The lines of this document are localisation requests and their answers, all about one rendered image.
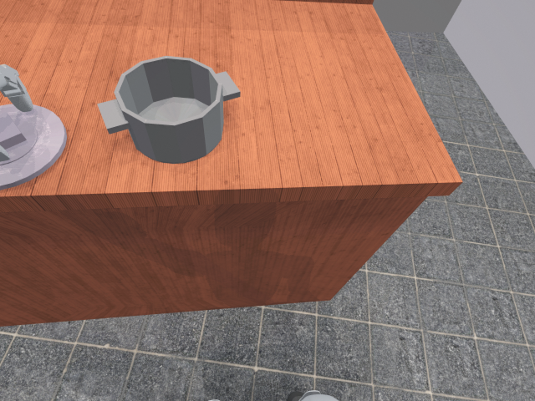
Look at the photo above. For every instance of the knob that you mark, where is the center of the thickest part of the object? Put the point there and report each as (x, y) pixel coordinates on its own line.
(10, 134)

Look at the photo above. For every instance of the pot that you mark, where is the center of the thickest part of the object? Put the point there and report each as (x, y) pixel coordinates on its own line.
(172, 107)

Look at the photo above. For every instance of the lid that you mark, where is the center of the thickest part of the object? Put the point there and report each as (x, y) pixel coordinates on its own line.
(45, 141)

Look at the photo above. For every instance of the left robot hand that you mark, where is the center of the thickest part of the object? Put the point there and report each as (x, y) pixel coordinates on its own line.
(12, 87)

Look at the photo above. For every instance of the table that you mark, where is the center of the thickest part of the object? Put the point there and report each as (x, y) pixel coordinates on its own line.
(325, 154)

